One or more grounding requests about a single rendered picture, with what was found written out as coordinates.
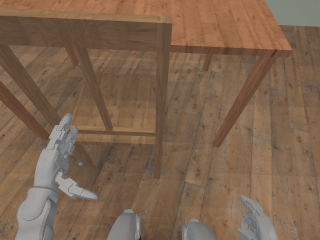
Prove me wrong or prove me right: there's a right robot hand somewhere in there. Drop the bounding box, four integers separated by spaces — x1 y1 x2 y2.
238 195 279 240

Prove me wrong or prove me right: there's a left robot forearm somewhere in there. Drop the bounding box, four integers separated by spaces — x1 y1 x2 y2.
15 186 59 240

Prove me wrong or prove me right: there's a table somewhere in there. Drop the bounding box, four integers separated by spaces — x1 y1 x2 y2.
0 0 293 147

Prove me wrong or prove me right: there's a robot right thigh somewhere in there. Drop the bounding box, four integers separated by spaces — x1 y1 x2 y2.
182 221 217 240

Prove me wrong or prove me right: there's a robot thigh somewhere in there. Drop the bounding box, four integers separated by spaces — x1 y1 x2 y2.
182 221 217 240
106 212 141 240

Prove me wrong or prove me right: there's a chair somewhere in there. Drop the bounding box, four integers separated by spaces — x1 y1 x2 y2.
0 8 173 179

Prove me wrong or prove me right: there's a left robot hand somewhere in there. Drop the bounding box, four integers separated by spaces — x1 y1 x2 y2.
33 113 98 201

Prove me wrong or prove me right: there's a robot left thigh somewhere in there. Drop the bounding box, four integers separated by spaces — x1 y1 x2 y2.
106 212 141 240

